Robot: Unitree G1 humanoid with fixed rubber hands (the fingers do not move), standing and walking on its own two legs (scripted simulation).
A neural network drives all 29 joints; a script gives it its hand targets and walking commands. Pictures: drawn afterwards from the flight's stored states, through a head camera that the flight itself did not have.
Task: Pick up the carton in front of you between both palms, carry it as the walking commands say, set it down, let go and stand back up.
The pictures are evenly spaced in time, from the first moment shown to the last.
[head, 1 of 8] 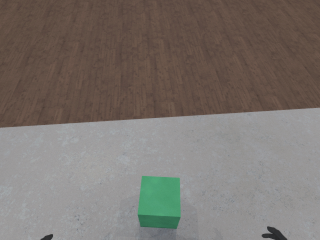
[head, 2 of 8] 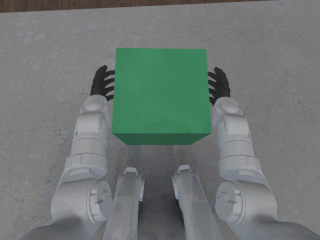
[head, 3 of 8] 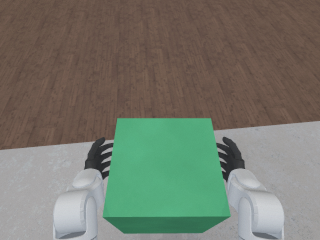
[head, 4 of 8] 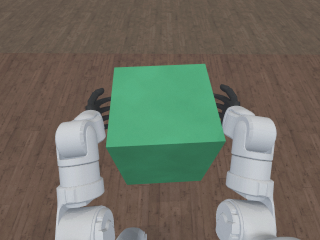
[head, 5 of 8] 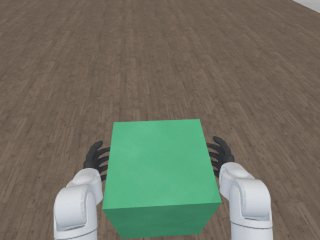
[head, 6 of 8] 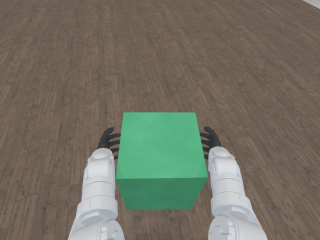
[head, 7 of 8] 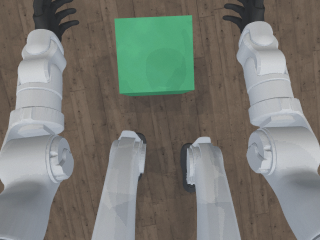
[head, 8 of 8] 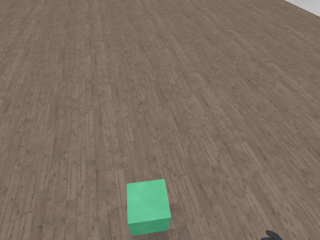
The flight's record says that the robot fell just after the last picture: no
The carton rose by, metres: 1.09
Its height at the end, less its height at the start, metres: +0.35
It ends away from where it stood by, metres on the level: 5.33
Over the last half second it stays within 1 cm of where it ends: yes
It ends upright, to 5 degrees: yes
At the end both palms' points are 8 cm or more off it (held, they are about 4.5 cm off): yes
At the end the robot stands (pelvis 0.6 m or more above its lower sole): yes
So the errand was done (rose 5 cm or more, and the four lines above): yes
